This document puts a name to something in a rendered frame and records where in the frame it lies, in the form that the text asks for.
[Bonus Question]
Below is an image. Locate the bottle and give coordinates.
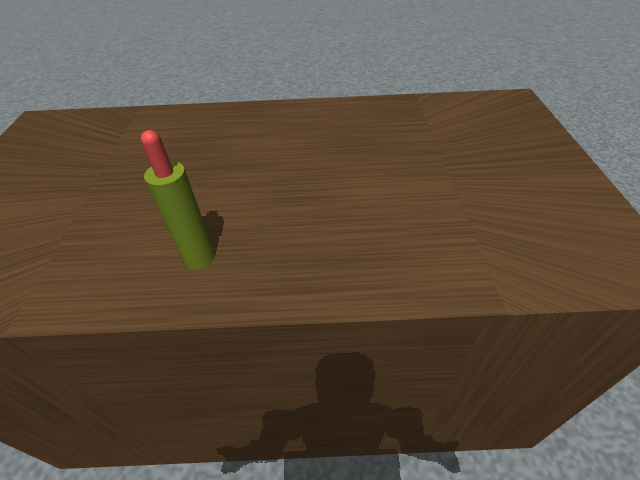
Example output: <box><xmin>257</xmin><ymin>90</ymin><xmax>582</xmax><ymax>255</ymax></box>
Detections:
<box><xmin>141</xmin><ymin>130</ymin><xmax>215</xmax><ymax>270</ymax></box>

